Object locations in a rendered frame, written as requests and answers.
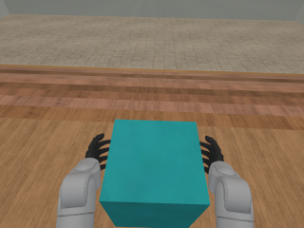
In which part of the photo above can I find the right robot hand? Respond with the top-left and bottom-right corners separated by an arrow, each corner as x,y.
199,136 -> 224,174

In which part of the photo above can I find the right robot forearm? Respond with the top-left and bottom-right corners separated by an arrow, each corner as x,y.
208,161 -> 255,228

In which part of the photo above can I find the left robot hand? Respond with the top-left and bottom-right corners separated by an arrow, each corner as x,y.
85,133 -> 111,170

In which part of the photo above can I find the left robot forearm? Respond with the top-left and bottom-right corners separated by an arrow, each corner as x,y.
55,158 -> 102,228

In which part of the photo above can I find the carton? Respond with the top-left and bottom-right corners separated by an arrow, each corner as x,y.
99,119 -> 210,228

